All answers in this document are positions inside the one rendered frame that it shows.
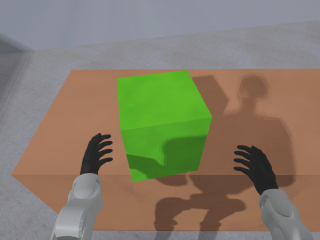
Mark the robot right hand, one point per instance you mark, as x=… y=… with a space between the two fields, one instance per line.
x=260 y=169

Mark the robot right forearm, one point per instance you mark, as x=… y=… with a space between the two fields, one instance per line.
x=281 y=217

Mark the carton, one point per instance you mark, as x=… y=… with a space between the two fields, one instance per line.
x=164 y=123

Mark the robot left hand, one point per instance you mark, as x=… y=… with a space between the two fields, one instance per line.
x=91 y=162

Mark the robot left forearm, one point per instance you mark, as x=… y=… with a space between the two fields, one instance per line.
x=76 y=219

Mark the pedestal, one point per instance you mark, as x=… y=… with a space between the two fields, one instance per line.
x=274 y=110

